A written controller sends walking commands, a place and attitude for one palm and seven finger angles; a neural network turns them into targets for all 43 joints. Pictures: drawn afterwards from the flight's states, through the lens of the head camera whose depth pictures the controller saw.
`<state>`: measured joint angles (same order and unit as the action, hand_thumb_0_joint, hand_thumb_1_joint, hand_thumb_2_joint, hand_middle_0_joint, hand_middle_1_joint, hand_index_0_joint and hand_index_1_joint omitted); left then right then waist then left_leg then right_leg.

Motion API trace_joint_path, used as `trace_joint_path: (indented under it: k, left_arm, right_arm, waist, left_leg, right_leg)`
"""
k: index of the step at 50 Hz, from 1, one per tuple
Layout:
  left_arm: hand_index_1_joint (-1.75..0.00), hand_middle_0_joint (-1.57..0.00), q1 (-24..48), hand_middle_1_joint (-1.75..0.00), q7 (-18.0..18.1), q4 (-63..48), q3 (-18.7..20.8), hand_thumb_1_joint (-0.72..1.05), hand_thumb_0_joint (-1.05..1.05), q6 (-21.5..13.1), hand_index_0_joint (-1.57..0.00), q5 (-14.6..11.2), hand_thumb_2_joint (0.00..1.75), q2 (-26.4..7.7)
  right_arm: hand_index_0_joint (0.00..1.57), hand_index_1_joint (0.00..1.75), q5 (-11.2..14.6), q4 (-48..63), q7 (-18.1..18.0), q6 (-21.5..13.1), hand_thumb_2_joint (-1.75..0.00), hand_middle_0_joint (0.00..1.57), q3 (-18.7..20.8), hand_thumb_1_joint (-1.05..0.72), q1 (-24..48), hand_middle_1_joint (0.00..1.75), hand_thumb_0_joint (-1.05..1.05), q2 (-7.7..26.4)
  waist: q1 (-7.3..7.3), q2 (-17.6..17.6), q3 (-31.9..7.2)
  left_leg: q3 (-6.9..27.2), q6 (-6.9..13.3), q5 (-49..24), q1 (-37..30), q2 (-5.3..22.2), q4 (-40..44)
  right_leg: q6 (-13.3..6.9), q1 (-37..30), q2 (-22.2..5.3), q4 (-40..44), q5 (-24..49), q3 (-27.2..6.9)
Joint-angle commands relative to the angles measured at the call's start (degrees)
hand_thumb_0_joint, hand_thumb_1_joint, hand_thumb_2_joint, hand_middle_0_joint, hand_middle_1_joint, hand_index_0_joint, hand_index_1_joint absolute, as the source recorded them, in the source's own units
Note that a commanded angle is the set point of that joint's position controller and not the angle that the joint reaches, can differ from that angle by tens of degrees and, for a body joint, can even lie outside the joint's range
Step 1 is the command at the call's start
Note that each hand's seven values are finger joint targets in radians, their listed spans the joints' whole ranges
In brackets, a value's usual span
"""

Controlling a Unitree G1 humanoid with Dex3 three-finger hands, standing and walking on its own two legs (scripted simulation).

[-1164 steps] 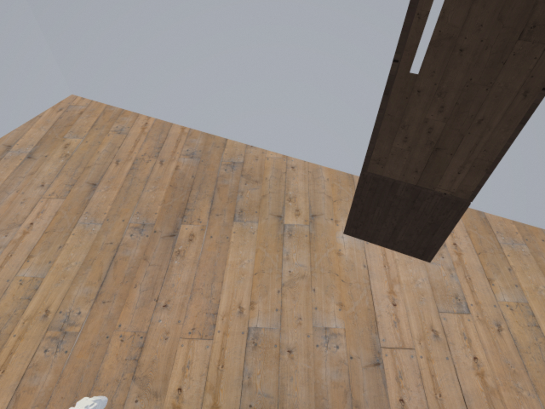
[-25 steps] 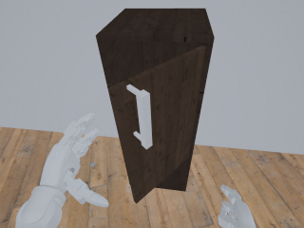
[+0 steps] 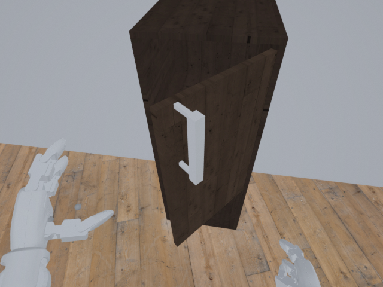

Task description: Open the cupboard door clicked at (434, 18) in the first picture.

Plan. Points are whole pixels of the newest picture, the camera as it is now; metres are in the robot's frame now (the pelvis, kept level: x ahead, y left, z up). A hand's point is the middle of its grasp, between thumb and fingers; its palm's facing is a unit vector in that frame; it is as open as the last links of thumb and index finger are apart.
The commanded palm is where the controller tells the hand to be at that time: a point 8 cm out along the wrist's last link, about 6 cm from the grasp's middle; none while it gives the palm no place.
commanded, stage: draw the hand back to the body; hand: left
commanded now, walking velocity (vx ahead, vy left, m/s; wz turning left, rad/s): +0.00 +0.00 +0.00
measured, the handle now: (188, 146) +0.34 +0.05 +0.15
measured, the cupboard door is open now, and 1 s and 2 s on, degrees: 50 50 50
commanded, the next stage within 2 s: step back with the hand held close in 0.72 s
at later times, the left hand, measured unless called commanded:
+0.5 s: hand (49, 191) +0.21 +0.27 +0.15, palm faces +0.47 -0.81 -0.36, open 7.8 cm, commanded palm +0.16 +0.31 +0.17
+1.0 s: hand (51, 193) +0.20 +0.26 +0.16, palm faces +0.41 -0.80 -0.44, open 7.4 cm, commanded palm +0.15 +0.30 +0.17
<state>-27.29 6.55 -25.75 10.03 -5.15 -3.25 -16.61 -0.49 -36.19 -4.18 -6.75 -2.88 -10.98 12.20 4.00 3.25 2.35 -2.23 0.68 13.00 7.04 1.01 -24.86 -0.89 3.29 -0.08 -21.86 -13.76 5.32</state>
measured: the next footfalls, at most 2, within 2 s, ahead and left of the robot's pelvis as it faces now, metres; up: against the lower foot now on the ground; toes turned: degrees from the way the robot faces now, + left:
none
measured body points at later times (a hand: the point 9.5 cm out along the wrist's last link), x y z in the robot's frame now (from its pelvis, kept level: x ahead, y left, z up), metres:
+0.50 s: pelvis +0.02 +0.01 +0.00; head +0.00 -0.01 +0.45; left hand +0.18 +0.31 +0.17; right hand +0.21 -0.21 -0.08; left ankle +0.01 +0.11 -0.74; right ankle -0.01 -0.11 -0.74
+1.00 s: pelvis +0.01 +0.00 +0.00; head +0.01 -0.02 +0.45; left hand +0.18 +0.30 +0.18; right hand +0.19 -0.23 -0.09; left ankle +0.01 +0.11 -0.74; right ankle -0.01 -0.11 -0.74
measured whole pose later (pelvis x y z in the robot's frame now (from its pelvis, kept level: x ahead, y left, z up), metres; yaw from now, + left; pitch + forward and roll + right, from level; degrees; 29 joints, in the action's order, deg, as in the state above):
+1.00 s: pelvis +0.01 +0.00 +0.00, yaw -1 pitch -1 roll -1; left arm -29.5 6.3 -25.0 21.4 -7.1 -4.3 -21.0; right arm 0.6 -33.6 -3.7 -1.5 -0.9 -9.8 13.6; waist 2.1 3.8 0.9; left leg -2.6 0.6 13.7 10.9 1.7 -26.0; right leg -0.7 6.6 0.6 -21.4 -13.4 4.8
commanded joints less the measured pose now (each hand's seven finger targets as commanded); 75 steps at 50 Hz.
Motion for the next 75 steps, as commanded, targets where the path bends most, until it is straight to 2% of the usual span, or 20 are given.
trace_joint_path:
  k: [1,4,17,20,25,31,37,41,42,43,44,45,46,48,53,58,61,68,71,75]
  left_arm:
    - [-0.3,-0.18,5.87,-0.3,0.98,-11.35,6.91,0.34,0.0,-4.51,-0.18,0.51,0.66,-8.84]
    - [-0.3,-0.18,5.24,-0.3,1.01,-10.46,8.53,0.44,0.0,-4.54,-0.18,0.05,0.7,-9.11]
    - [-0.3,-0.2,7.08,-0.3,1.43,-7.46,15.51,0.9,0.0,-3.62,-0.2,-0.67,0.9,-13.22]
    - [-0.3,-0.2,7.62,-0.3,1.27,-7.6,13.26,0.9,0.0,-3.36,-0.2,-0.52,0.9,-11.39]
    - [-0.3,-0.2,7.79,-0.3,1.55,-8.6,14.09,0.9,0.0,-3.29,-0.2,-0.35,0.9,-12.52]
    - [-0.3,-0.2,6.79,-0.3,1.42,-6.45,15.2,0.9,0.0,-3.09,-0.2,-0.68,0.9,-13.25]
    - [-0.3,-0.2,7.47,-0.3,1.34,-7.73,14.57,0.9,0.0,-3.31,-0.2,-0.65,0.9,-12.64]
    - [-0.3,-0.2,7.15,-0.3,1.24,-6.05,15.0,0.9,0.0,-3.12,-0.2,-0.69,0.9,-13.01]
    - [-0.3,-0.2,9.06,-0.3,1.36,-11.65,16.04,0.9,0.0,-3.88,-0.2,-0.91,0.9,-14.47]
    - [-0.3,-0.2,10.98,-0.3,1.38,-14.25,23.26,0.9,0.0,-5.8,-0.2,-1.2,0.9,-21.8]
    - [-0.3,-0.2,3.85,-0.3,0.58,-8.83,19.65,0.9,0.0,-5.56,-0.2,-1.18,0.9,-16.67]
    - [-0.3,-0.2,0.77,-0.3,0.08,-8.01,17.4,0.9,0.0,-5.19,-0.2,-1.03,0.9,-14.23]
    - [-0.3,-0.2,0.59,-0.3,0.0,-9.72,17.12,0.9,0.0,-5.44,-0.2,-0.87,0.9,-14.26]
    - [-0.3,-0.2,-2.2,-0.3,0.2,-9.73,17.0,0.9,0.0,-5.29,-0.2,-0.85,0.9,-13.92]
    - [-0.3,-0.2,-3.72,-0.3,1.16,-11.87,18.87,0.9,0.0,-4.94,-0.2,-0.91,0.9,-16.11]
    - [-0.3,-0.2,-4.27,-0.3,2.1,-14.58,19.9,0.9,0.0,-5.16,-0.2,-0.9,0.9,-17.33]
    - [-0.3,-0.2,-4.7,-0.3,2.79,-16.68,21.04,0.9,0.0,-5.9,-0.2,-0.73,0.9,-18.43]
    - [-0.3,-0.2,-4.57,-0.3,3.78,-16.31,21.12,0.9,0.0,-7.94,-0.2,0.3,0.9,-16.8]
    - [-0.3,-0.2,-3.1,-0.3,3.91,-17.42,22.24,0.9,0.0,-9.21,-0.2,1.18,0.9,-17.12]
    - [-0.3,-0.2,-4.51,-0.3,3.46,-17.23,22.42,0.9,0.0,-9.91,-0.2,0.93,0.9,-16.4]
  right_arm:
    - [0.2,0.3,-0.01,9.79,-0.42,-2.66,-0.9,0.2,2.78,-0.9,8.68,0.3,0.0,6.13]
    - [0.2,0.3,0.09,9.8,-0.42,-1.98,-0.9,0.2,3.09,-0.9,8.59,0.3,0.0,6.02]
    - [0.2,0.3,0.45,9.02,-0.24,-0.24,-0.9,0.2,3.9,-0.9,7.94,0.3,0.0,6.59]
    - [0.2,0.3,0.48,9.15,0.01,-0.33,-0.9,0.2,4.02,-0.9,7.79,0.3,0.0,6.84]
    - [0.2,0.3,0.38,9.18,0.17,-0.57,-0.9,0.2,4.13,-0.9,7.63,0.3,0.0,6.99]
    - [0.2,0.3,0.47,9.08,-0.1,-0.02,-0.9,0.2,4.07,-0.9,8.13,0.3,0.0,6.77]
    - [0.2,0.3,0.36,9.05,-0.06,-0.27,-0.9,0.2,4.01,-0.9,8.21,0.3,0.0,6.5]
    - [0.2,0.3,0.44,8.91,-0.12,-0.22,-0.9,0.2,4.1,-0.9,8.33,0.3,0.0,6.67]
    - [0.2,0.3,0.52,9.72,-0.09,-0.58,-0.9,0.2,4.14,-0.9,8.58,0.3,0.0,6.51]
    - [0.2,0.3,1.15,11.51,-0.02,0.61,-0.9,0.2,4.02,-0.9,7.45,0.3,0.0,7.82]
    - [0.2,0.3,0.87,10.24,-0.07,1.6,-0.9,0.2,4.07,-0.9,7.53,0.3,0.0,6.9]
    - [0.2,0.3,0.87,10.99,0.1,2.26,-0.9,0.2,4.36,-0.9,6.95,0.3,0.0,7.26]
    - [0.2,0.3,0.93,11.34,0.04,2.62,-0.9,0.2,4.57,-0.9,7.37,0.3,0.0,7.55]
    - [0.2,0.3,1.03,11.95,-0.12,3.39,-0.9,0.2,4.97,-0.9,6.48,0.3,0.0,7.78]
    - [0.2,0.3,1.65,13.27,-0.76,4.84,-0.9,0.2,5.72,-0.9,6.02,0.3,0.0,7.71]
    - [0.2,0.3,1.94,14.18,-1.14,5.03,-0.9,0.2,5.97,-0.9,5.78,0.3,0.0,7.42]
    - [0.2,0.3,1.82,14.02,-1.33,4.47,-0.9,0.2,6.1,-0.9,5.84,0.3,0.0,7.73]
    - [0.2,0.3,1.27,14.23,-1.4,2.47,-0.9,0.2,5.7,-0.9,4.4,0.3,0.0,8.23]
    - [0.2,0.3,1.03,14.52,-1.6,1.0,-0.9,0.2,5.78,-0.9,4.6,0.3,0.0,8.86]
    - [0.2,0.3,0.86,13.98,-0.94,-0.43,-0.9,0.2,5.81,-0.9,3.42,0.3,0.0,7.85]
  waist:
    - [-0.43,-0.33,-4.21]
    - [-0.2,-2.0,-4.81]
    - [-0.14,2.32,-5.94]
    - [-0.53,1.4,-5.73]
    - [-0.22,1.13,-6.98]
    - [-0.14,-0.56,-5.23]
    - [-0.3,1.47,-5.74]
    - [-0.2,-0.88,-4.81]
    - [0.03,1.32,-7.42]
    - [-2.12,-0.47,-1.87]
    - [-2.39,-3.12,-2.85]
    - [-2.56,-4.18,-3.53]
    - [-2.59,-1.32,-4.58]
    - [-2.81,-0.27,-7.9]
    - [-3.07,-3.0,-11.41]
    - [-3.28,-2.93,-11.18]
    - [-3.31,-1.21,-10.16]
    - [-3.94,1.85,-4.8]
    - [-3.43,8.1,-5.28]
    - [-3.59,5.25,-7.2]
  left_leg:
    - [3.19,0.53,-9.06,-3.09,0.03,4.68]
    - [2.93,0.63,-10.22,-3.35,0.18,4.72]
    - [2.64,0.04,-16.04,-3.88,0.36,4.44]
    - [2.65,0.18,-16.71,-4.38,0.4,4.39]
    - [2.94,0.12,-17.65,-4.64,0.28,4.3]
    - [2.41,0.22,-15.28,-3.86,0.26,4.37]
    - [2.2,0.22,-15.25,-4.49,0.09,4.19]
    - [1.97,0.4,-14.27,-4.13,0.08,4.18]
    - [2.3,0.38,-14.29,-4.8,-0.01,4.0]
    - [3.24,1.72,-11.87,-0.28,1.28,1.57]
    - [3.38,1.75,-11.42,-0.25,1.34,0.35]
    - [3.15,1.57,-12.25,-0.14,1.45,-0.4]
    - [3.07,1.53,-14.74,-0.2,1.73,-0.49]
    - [2.93,1.36,-19.07,-0.84,2.77,-0.97]
    - [3.17,1.15,-22.83,0.06,4.04,-2.24]
    - [3.72,0.98,-17.72,3.88,4.14,-3.33]
    - [5.31,1.17,-11.29,7.0,4.23,-2.74]
    - [9.57,2.47,12.51,19.15,6.74,3.65]
    - [13.91,4.31,21.2,29.45,10.38,11.33]
    - [13.01,4.5,17.2,28.2,9.75,8.74]
  right_leg:
    - [-0.5,2.38,-0.17,4.43,6.46,-2.92]
    - [-0.39,1.93,-0.14,4.1,7.89,-3.0]
    - [-0.59,0.09,-0.11,3.66,13.09,-3.09]
    - [-0.42,0.74,0.04,3.72,13.16,-2.98]
    - [-0.48,-0.05,0.1,3.39,13.81,-3.0]
    - [-0.42,0.47,0.05,4.44,13.12,-3.02]
    - [-0.32,0.55,-0.07,4.54,13.44,-3.26]
    - [-0.2,1.0,0.02,5.14,12.86,-3.32]
    - [-0.23,-0.14,-0.23,4.76,12.94,-3.71]
    - [0.2,6.19,-3.15,6.9,15.84,-7.29]
    - [0.2,6.47,-4.55,6.53,16.9,-7.29]
    - [0.4,6.99,-4.93,5.86,17.67,-6.96]
    - [0.46,6.6,-5.05,4.68,19.73,-6.31]
    - [0.85,6.24,-4.89,2.29,21.12,-5.8]
    - [1.19,5.83,-5.01,-1.08,24.44,-6.03]
    - [0.65,7.16,-6.28,-2.26,20.82,-7.24]
    - [0.02,8.85,-6.47,-1.68,12.53,-7.95]
    - [0.26,10.42,-4.22,-3.79,-7.2,-7.85]
    - [1.2,1.23,-0.44,-13.49,-4.81,-5.33]
    - [0.59,0.7,-0.34,-14.24,-0.55,-6.87]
